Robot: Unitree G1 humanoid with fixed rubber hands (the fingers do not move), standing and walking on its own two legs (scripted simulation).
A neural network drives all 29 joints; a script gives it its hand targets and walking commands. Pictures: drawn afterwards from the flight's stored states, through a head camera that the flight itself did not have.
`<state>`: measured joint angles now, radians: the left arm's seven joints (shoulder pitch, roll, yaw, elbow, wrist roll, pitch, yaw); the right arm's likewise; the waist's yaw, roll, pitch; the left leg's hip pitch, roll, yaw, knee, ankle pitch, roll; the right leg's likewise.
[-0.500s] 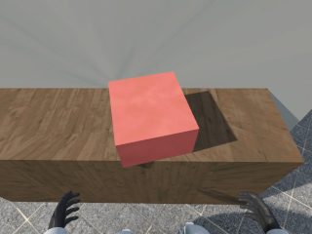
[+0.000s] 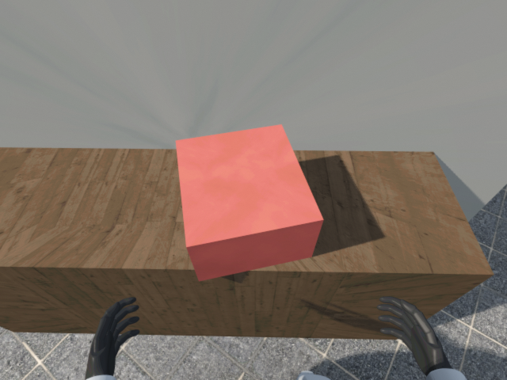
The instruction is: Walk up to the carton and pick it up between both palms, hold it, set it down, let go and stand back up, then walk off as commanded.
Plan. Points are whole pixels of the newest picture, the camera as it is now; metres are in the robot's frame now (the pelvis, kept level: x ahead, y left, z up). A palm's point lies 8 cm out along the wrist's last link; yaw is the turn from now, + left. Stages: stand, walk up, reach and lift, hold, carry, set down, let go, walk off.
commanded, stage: reach and lift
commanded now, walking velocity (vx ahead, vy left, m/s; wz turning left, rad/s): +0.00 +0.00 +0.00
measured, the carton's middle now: (242, 198) +0.51 +0.03 -0.08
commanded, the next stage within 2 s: none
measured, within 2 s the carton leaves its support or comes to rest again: neither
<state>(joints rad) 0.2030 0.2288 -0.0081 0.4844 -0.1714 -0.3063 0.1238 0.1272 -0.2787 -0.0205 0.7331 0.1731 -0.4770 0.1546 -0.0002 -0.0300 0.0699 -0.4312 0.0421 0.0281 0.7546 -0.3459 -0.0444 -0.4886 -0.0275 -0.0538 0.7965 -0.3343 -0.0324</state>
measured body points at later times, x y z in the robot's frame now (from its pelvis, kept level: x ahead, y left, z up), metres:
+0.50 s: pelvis +0.00 +0.00 +0.00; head +0.04 +0.00 +0.45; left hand +0.25 +0.23 -0.02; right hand +0.22 -0.24 -0.04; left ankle +0.03 +0.15 -0.71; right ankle +0.05 -0.09 -0.71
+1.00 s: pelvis +0.01 +0.00 +0.00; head +0.06 +0.00 +0.45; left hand +0.31 +0.22 -0.01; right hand +0.32 -0.22 -0.01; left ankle +0.03 +0.15 -0.71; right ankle +0.05 -0.09 -0.71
